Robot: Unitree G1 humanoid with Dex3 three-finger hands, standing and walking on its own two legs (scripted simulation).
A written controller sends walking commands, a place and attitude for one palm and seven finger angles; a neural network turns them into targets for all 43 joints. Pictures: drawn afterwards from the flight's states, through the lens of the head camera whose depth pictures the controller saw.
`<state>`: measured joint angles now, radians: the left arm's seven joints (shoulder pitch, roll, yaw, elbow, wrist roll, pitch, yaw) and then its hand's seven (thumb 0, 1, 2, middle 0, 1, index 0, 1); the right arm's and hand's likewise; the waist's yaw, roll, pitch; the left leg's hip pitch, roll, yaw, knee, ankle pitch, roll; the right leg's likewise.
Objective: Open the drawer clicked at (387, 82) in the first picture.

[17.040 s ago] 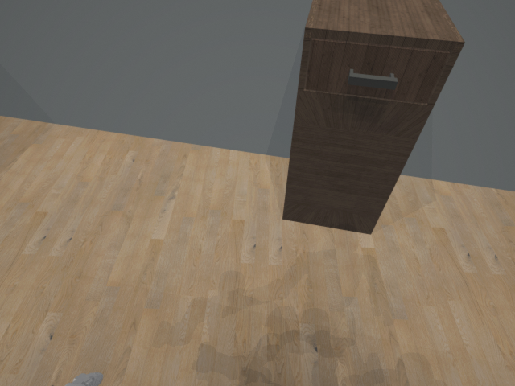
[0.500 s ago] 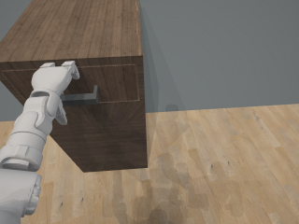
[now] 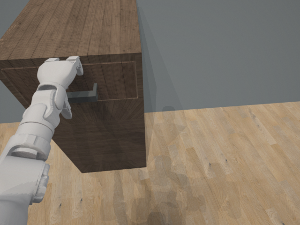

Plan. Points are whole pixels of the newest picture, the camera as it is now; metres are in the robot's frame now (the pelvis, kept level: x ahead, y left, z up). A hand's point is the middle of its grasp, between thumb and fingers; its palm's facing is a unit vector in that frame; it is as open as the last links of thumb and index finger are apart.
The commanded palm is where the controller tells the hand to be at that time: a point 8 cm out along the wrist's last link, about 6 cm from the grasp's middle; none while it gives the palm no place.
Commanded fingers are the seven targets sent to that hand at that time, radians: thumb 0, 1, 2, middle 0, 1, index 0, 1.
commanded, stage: move the hooked fingers above the handle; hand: left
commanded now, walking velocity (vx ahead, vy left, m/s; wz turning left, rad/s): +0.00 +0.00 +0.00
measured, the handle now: (75, 92) +0.50 +0.24 +0.05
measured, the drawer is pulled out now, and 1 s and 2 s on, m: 0.00 0.00 0.00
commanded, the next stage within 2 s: none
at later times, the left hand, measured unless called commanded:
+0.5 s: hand (65, 87) +0.46 +0.24 +0.11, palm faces +0.00 -0.03 -1.00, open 13.5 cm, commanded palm +0.45 +0.26 +0.17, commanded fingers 0.00 -0.50 0.30 -0.30 -1.20 -0.30 -1.20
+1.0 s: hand (65, 87) +0.46 +0.24 +0.11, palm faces +0.00 -0.03 -1.00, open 13.5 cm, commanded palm +0.45 +0.27 +0.17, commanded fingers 0.00 -0.50 0.30 -0.30 -1.20 -0.30 -1.20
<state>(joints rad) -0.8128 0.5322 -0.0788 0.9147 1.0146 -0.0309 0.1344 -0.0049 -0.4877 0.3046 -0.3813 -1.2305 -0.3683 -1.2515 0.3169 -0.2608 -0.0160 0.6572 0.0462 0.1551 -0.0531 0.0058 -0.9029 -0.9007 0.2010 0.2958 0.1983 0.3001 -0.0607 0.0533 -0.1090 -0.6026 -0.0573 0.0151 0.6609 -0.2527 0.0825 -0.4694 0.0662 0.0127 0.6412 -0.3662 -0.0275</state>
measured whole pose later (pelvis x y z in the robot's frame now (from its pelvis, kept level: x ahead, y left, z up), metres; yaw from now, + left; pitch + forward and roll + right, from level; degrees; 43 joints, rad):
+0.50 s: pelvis +0.00 -0.01 +0.00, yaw -1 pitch +12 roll -2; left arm -0.80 0.59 -0.03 0.94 1.02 -0.10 0.13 -0.01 -0.49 0.30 -0.38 -1.23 -0.37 -1.23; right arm 0.34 -0.27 -0.01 0.67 0.06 0.16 -0.08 0.01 -0.90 -0.90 0.20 0.30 0.20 0.30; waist -0.08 0.05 -0.11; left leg -0.61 -0.04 0.02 0.66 -0.25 0.07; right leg -0.48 0.08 0.02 0.64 -0.35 -0.04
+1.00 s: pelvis +0.01 -0.02 +0.00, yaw -1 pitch +12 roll -1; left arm -0.74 0.61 0.01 0.91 1.02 -0.13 0.13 0.00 -0.49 0.30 -0.39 -1.23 -0.37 -1.23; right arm 0.32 -0.28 -0.01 0.67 0.06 0.17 -0.09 0.01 -0.90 -0.90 0.20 0.30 0.20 0.30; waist -0.08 0.05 -0.12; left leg -0.59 -0.03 0.02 0.65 -0.26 0.06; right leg -0.46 0.09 0.02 0.62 -0.36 -0.05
